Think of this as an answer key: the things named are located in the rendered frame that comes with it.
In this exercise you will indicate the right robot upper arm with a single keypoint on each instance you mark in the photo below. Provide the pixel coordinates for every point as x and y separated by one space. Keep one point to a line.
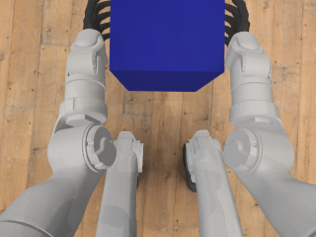
262 160

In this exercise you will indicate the left robot thigh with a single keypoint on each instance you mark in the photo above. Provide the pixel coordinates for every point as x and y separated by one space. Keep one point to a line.
118 214

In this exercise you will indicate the left robot forearm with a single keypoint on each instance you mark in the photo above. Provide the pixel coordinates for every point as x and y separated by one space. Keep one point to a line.
85 83

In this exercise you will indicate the robot right hand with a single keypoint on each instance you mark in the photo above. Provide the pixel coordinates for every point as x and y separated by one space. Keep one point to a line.
240 22

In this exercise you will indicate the right robot forearm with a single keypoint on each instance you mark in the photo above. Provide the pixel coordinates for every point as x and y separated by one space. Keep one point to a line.
251 85

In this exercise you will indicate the left robot upper arm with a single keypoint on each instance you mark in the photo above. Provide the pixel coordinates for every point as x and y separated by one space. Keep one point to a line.
78 157

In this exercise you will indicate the carton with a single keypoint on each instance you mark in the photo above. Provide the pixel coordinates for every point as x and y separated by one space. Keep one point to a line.
167 45

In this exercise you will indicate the robot left hand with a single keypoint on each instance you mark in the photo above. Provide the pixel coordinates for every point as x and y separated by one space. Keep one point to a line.
93 19

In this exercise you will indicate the robot right foot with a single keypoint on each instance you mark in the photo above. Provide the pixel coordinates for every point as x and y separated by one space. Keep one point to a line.
191 185

